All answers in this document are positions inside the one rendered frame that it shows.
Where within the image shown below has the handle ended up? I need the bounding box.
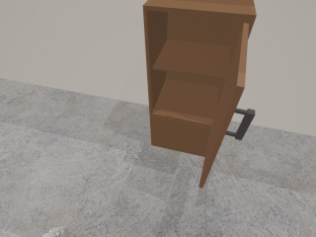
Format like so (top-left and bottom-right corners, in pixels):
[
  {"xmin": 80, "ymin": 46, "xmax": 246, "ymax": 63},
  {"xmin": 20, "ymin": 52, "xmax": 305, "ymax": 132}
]
[{"xmin": 225, "ymin": 108, "xmax": 256, "ymax": 140}]

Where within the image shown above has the cupboard door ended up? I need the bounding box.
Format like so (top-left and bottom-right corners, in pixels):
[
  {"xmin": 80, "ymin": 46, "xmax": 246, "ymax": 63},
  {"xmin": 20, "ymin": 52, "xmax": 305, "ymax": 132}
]
[{"xmin": 198, "ymin": 23, "xmax": 249, "ymax": 189}]

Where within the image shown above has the robot left hand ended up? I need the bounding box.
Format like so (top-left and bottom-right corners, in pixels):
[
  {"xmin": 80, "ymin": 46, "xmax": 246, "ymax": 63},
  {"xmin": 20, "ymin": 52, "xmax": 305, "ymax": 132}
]
[{"xmin": 42, "ymin": 226, "xmax": 68, "ymax": 237}]

